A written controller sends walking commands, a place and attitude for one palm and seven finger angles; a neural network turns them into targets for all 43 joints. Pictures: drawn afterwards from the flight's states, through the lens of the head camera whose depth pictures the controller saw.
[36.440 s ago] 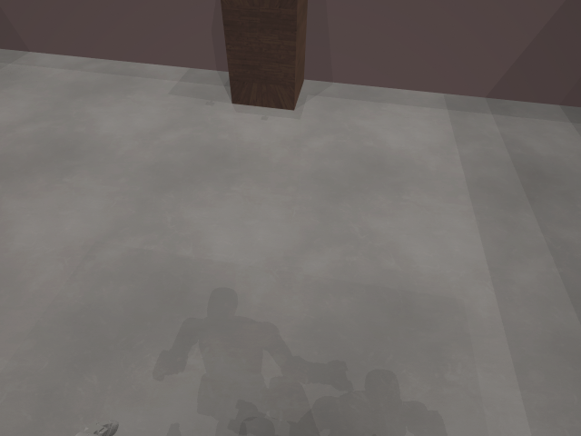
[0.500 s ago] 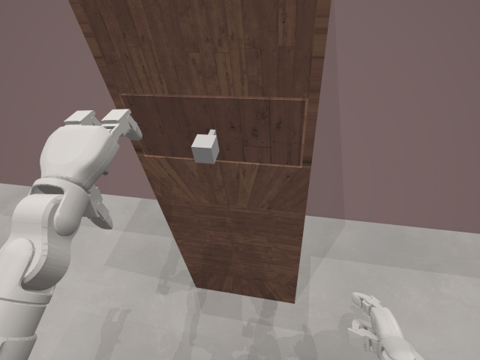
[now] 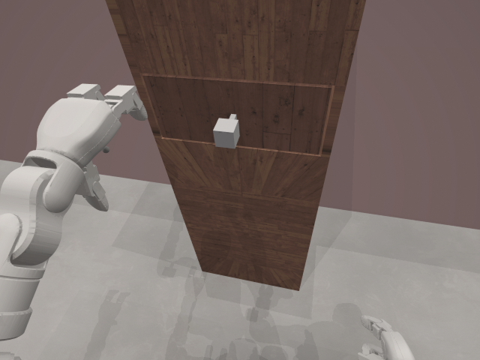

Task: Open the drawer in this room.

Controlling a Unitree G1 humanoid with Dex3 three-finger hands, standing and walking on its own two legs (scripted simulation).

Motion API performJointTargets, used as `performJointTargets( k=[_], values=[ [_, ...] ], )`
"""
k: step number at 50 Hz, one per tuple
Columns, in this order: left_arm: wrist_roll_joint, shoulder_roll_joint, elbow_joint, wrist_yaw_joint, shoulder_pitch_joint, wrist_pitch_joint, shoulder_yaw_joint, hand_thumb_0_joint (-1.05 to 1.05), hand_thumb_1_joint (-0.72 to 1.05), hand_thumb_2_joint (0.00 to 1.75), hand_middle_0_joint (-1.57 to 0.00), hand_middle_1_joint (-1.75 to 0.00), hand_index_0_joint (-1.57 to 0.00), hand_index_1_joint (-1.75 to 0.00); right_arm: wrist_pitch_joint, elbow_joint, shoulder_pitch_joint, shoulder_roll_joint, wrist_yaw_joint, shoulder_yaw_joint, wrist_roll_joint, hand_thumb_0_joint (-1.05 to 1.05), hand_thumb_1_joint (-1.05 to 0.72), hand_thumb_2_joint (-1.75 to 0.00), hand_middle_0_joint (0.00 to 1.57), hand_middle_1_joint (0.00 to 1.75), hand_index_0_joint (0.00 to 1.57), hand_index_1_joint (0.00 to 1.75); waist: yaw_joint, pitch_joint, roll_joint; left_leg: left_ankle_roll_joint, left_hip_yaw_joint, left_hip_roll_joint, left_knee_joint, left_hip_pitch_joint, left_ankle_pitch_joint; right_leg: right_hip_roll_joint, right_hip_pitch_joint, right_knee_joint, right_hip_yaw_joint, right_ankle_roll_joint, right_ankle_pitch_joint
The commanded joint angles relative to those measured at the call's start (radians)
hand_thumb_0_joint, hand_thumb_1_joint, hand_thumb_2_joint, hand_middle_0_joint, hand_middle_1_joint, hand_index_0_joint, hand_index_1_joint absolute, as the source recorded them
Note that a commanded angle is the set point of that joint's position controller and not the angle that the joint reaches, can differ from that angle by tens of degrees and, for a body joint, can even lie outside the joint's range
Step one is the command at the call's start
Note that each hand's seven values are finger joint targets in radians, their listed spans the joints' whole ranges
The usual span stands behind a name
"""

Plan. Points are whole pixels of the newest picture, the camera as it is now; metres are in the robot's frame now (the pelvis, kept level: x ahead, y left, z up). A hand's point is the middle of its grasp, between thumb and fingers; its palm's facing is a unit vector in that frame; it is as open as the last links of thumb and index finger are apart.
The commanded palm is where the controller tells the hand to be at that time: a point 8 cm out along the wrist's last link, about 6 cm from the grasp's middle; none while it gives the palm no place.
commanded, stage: raise the hand with hooked fingers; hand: left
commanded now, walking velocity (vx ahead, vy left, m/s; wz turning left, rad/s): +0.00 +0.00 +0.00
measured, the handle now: (229, 127) +0.53 +0.11 +0.10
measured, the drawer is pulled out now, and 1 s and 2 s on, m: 0.00 0.00 0.00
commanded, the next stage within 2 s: move the hooked fingers above the handle in 0.08 s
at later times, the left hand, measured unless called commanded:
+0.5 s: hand (122, 141) +0.36 +0.23 +0.20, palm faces +0.13 -0.04 -0.99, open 13.9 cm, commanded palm +0.32 +0.22 +0.26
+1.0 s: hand (164, 136) +0.41 +0.19 +0.17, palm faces +0.01 -0.03 -1.00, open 13.9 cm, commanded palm +0.39 +0.17 +0.24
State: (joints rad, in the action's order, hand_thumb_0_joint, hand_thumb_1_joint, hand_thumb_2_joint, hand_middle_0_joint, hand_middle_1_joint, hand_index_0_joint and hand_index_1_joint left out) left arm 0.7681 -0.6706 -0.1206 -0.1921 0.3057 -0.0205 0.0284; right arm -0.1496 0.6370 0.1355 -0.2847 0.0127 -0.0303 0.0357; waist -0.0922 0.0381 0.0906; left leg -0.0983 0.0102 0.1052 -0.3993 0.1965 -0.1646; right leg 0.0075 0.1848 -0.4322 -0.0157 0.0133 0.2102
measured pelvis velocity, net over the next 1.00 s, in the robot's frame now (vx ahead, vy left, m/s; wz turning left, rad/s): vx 0.03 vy -0.03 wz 0.01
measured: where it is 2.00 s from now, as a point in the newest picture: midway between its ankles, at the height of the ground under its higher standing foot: outside the picture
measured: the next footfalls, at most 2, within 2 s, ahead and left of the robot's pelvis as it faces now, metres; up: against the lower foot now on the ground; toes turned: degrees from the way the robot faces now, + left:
none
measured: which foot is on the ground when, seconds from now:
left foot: down 0.00-1.00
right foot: down 0.00-1.00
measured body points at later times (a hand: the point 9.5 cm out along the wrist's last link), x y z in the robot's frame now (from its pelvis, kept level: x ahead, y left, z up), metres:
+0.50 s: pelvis +0.01 -0.02 +0.00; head +0.02 -0.05 +0.45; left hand +0.34 +0.23 +0.25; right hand +0.21 -0.23 -0.11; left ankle +0.03 +0.05 -0.74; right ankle +0.02 -0.12 -0.74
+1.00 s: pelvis +0.03 -0.03 +0.00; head +0.06 -0.07 +0.45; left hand +0.41 +0.19 +0.22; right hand +0.20 -0.27 -0.13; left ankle +0.03 +0.05 -0.74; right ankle +0.02 -0.12 -0.74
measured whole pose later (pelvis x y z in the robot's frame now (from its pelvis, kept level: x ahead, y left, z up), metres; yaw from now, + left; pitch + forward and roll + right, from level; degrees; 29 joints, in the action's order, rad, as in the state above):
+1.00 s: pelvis +0.03 -0.03 +0.00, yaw +0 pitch +3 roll +0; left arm 0.85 -0.59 0.19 -0.20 0.49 -0.13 -0.11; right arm -0.22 0.62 0.15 -0.30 0.00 -0.02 0.06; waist -0.05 -0.02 0.09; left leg -0.06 -0.01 0.07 -0.41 0.25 -0.21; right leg 0.04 0.23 -0.43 -0.03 0.06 0.25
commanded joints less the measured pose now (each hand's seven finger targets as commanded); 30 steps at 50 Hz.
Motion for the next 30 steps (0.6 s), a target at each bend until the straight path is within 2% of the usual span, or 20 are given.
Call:
performJointTargets(
  k=[1, 3, 6, 9, 11, 12, 13, 14, 15, 16, 18, 19, 21, 22, 23, 24, 27, 28, 29, 30],
  values=[
    [0.008, -0.194, -0.103, 0.036, 0.339, -0.049, 0.126, 0.0, -0.5, 0.3, -0.3, -1.2, -0.3, -1.2, 0.046, -0.165, -0.168, -0.102, 0.005, 0.04, 0.008, 0.0, -0.9, -0.9, 0.2, 0.3, 0.2, 0.3, 0.006, -0.241, -0.017, 0.1, -0.12, -0.11, 0.097, -0.077, 0.048, 0.008, -0.022, 0.044, 0.008, 0.037, -0.001],
    [0.013, -0.166, -0.105, 0.013, 0.318, -0.072, 0.096, 0.0, -0.5, 0.3, -0.3, -1.2, -0.3, -1.2, 0.043, -0.179, -0.179, -0.103, 0.009, 0.038, 0.015, 0.0, -0.9, -0.9, 0.2, 0.3, 0.2, 0.3, 0.011, -0.253, -0.027, 0.094, -0.112, -0.106, 0.079, -0.081, 0.07, 0.012, -0.027, 0.044, 0.013, 0.037, -0.016],
    [0.028, -0.183, -0.14, -0.019, 0.306, -0.073, 0.086, 0.0, -0.5, 0.3, -0.3, -1.2, -0.3, -1.2, 0.037, -0.184, -0.181, -0.104, 0.007, 0.035, 0.009, 0.0, -0.9, -0.9, 0.2, 0.3, 0.2, 0.3, 0.015, -0.273, -0.057, 0.086, -0.103, -0.106, 0.079, -0.082, 0.081, 0.004, -0.043, 0.048, 0.011, 0.034, -0.018],
    [0.03, -0.236, -0.219, -0.028, 0.325, -0.038, 0.131, 0.0, -0.5, 0.3, -0.3, -1.2, -0.3, -1.2, 0.044, -0.19, -0.187, -0.099, 0.004, 0.03, 0.001, 0.0, -0.9, -0.9, 0.2, 0.3, 0.2, 0.3, 0.011, -0.312, -0.044, 0.077, -0.103, -0.103, 0.067, -0.105, 0.126, 0.005, -0.068, 0.05, 0.014, 0.035, -0.041],
    [0.013, -0.217, -0.24, -0.021, 0.337, -0.014, 0.123, 0.0, -0.5, 0.3, -0.3, -1.2, -0.3, -1.2, 0.048, -0.188, -0.179, -0.092, 0.001, 0.029, -0.002, 0.0, -0.9, -0.9, 0.2, 0.3, 0.2, 0.3, 0.015, -0.295, -0.029, 0.081, -0.111, -0.104, 0.067, -0.125, 0.15, 0.006, -0.051, 0.057, 0.008, 0.034, -0.05],
    [0.011, -0.237, -0.221, -0.012, 0.346, -0.007, 0.147, 0.0, -0.5, 0.3, -0.3, -1.2, -0.3, -1.2, 0.049, -0.179, -0.173, -0.092, -0.003, 0.029, -0.003, 0.0, -0.9, -0.9, 0.2, 0.3, 0.2, 0.3, 0.014, -0.275, -0.017, 0.083, -0.111, -0.105, 0.069, -0.122, 0.155, 0.009, -0.044, 0.06, 0.006, 0.036, -0.054],
    [0.004, -0.25, -0.199, -0.004, 0.362, -0.003, 0.168, 0.0, -0.5, 0.3, -0.3, -1.2, -0.3, -1.2, 0.05, -0.173, -0.17, -0.096, -0.003, 0.027, 0.0, 0.0, -0.9, -0.9, 0.2, 0.3, 0.2, 0.3, 0.018, -0.26, -0.017, 0.08, -0.108, -0.103, 0.063, -0.117, 0.145, 0.017, -0.035, 0.066, 0.008, 0.036, -0.052],
    [0.006, -0.244, -0.161, 0.004, 0.394, -0.001, 0.16, 0.0, -0.5, 0.3, -0.3, -1.2, -0.3, -1.2, 0.049, -0.161, -0.164, -0.092, -0.004, 0.023, -0.005, 0.0, -0.9, -0.9, 0.2, 0.3, 0.2, 0.3, 0.021, -0.241, -0.023, 0.083, -0.1, -0.099, 0.068, -0.101, 0.137, 0.012, -0.033, 0.072, 0.004, 0.037, -0.048],
    [0.002, -0.254, -0.125, 0.015, 0.384, 0.0, 0.181, 0.0, -0.5, 0.3, -0.3, -1.2, -0.3, -1.2, 0.046, -0.156, -0.156, -0.092, -0.005, 0.024, -0.002, 0.0, -0.9, -0.9, 0.2, 0.3, 0.2, 0.3, 0.014, -0.226, -0.037, 0.084, -0.1, -0.099, 0.073, -0.088, 0.128, 0.012, -0.033, 0.075, 0.002, 0.038, -0.038],
    [0.004, -0.244, -0.09, 0.024, 0.401, -0.002, 0.172, 0.0, -0.5, 0.3, -0.3, -1.2, -0.3, -1.2, 0.041, -0.152, -0.155, -0.094, -0.005, 0.022, -0.002, 0.0, -0.9, -0.9, 0.2, 0.3, 0.2, 0.3, 0.017, -0.215, -0.034, 0.085, -0.095, -0.096, 0.073, -0.076, 0.121, 0.012, -0.028, 0.078, 0.001, 0.038, -0.033],
    [0.008, -0.242, -0.034, 0.038, 0.411, -0.018, 0.177, 0.0, -0.5, 0.3, -0.3, -1.2, -0.3, -1.2, 0.035, -0.147, -0.159, -0.098, -0.005, 0.025, 0.007, 0.0, -0.9, -0.9, 0.2, 0.3, 0.2, 0.3, 0.018, -0.226, -0.019, 0.087, -0.086, -0.096, 0.065, -0.078, 0.124, 0.017, -0.024, 0.081, 0.004, 0.039, -0.033],
    [0.018, -0.221, -0.013, 0.038, 0.429, -0.027, 0.147, 0.0, -0.5, 0.3, -0.3, -1.2, -0.3, -1.2, 0.031, -0.148, -0.157, -0.093, -0.003, 0.021, 0.002, 0.0, -0.9, -0.9, 0.2, 0.3, 0.2, 0.3, 0.015, -0.242, -0.034, 0.087, -0.077, -0.09, 0.066, -0.067, 0.12, 0.009, -0.038, 0.078, 0.004, 0.039, -0.029],
    [0.03, -0.188, 0.005, 0.036, 0.444, -0.039, 0.102, 0.0, -0.5, 0.3, -0.3, -1.2, -0.3, -1.2, 0.025, -0.152, -0.152, -0.098, -0.001, 0.027, 0.006, 0.0, -0.9, -0.9, 0.2, 0.3, 0.2, 0.3, 0.026, -0.266, -0.042, 0.087, -0.073, -0.089, 0.059, -0.069, 0.131, 0.006, -0.036, 0.076, 0.006, 0.038, -0.042],
    [0.041, -0.151, -0.006, 0.029, 0.464, -0.045, 0.051, 0.0, -0.5, 0.3, -0.3, -1.2, -0.3, -1.2, 0.023, -0.16, -0.157, -0.099, 0.001, 0.028, 0.006, 0.0, -0.9, -0.9, 0.2, 0.3, 0.2, 0.3, 0.034, -0.278, -0.013, 0.087, -0.069, -0.086, 0.053, -0.078, 0.139, 0.004, -0.031, 0.072, 0.008, 0.039, -0.052],
    [0.035, -0.129, -0.018, 0.022, 0.452, -0.049, 0.04, 0.0, -0.5, 0.3, -0.3, -1.2, -0.3, -1.2, 0.026, -0.172, -0.162, -0.096, 0.003, 0.032, 0.012, 0.0, -0.9, -0.9, 0.2, 0.3, 0.2, 0.3, 0.036, -0.302, -0.021, 0.082, -0.07, -0.085, 0.039, -0.093, 0.157, 0.009, -0.039, 0.072, 0.014, 0.039, -0.072],
    [0.049, -0.141, -0.029, 0.012, 0.453, -0.049, 0.032, 0.0, -0.5, 0.3, -0.3, -1.2, -0.3, -1.2, 0.024, -0.171, -0.159, -0.097, 0.003, 0.032, 0.006, 0.0, -0.9, -0.9, 0.2, 0.3, 0.2, 0.3, 0.034, -0.337, -0.029, 0.079, -0.064, -0.081, 0.036, -0.096, 0.16, 0.001, -0.059, 0.069, 0.019, 0.038, -0.077],
    [0.062, -0.123, -0.058, -0.006, 0.464, -0.041, -0.004, 0.0, -0.5, 0.3, -0.3, -1.2, -0.3, -1.2, 0.019, -0.181, -0.157, -0.099, -0.001, 0.034, 0.006, 0.0, -0.9, -0.9, 0.2, 0.3, 0.2, 0.3, 0.044, -0.34, -0.035, 0.072, -0.063, -0.078, 0.033, -0.093, 0.174, -0.001, -0.062, 0.067, 0.02, 0.038, -0.108],
    [0.057, -0.124, -0.06, -0.01, 0.47, -0.034, 0.001, 0.0, -0.5, 0.3, -0.3, -1.2, -0.3, -1.2, 0.022, -0.183, -0.157, -0.099, -0.002, 0.035, 0.007, 0.0, -0.9, -0.9, 0.2, 0.3, 0.2, 0.3, 0.048, -0.345, -0.062, 0.064, -0.063, -0.077, 0.021, -0.096, 0.181, 0.002, -0.064, 0.068, 0.026, 0.036, -0.128],
    [0.06, -0.147, -0.049, -0.01, 0.476, -0.026, 0.016, 0.0, -0.5, 0.3, -0.3, -1.2, -0.3, -1.2, 0.02, -0.175, -0.152, -0.099, -0.006, 0.032, 0.005, 0.0, -0.9, -0.9, 0.2, 0.3, 0.2, 0.3, 0.049, -0.338, -0.056, 0.064, -0.058, -0.078, 0.026, -0.088, 0.186, -0.002, -0.069, 0.067, 0.023, 0.036, -0.133],
    [0.053, -0.143, -0.046, -0.007, 0.486, -0.017, 0.017, 0.0, -0.5, 0.3, -0.3, -1.2, -0.3, -1.2, 0.017, -0.172, -0.147, -0.097, -0.008, 0.033, 0.005, 0.0, -0.9, -0.9, 0.2, 0.3, 0.2, 0.3, 0.048, -0.323, -0.065, 0.063, -0.059, -0.076, 0.03, -0.084, 0.19, -0.001, -0.068, 0.068, 0.02, 0.036, -0.138]
  ],
)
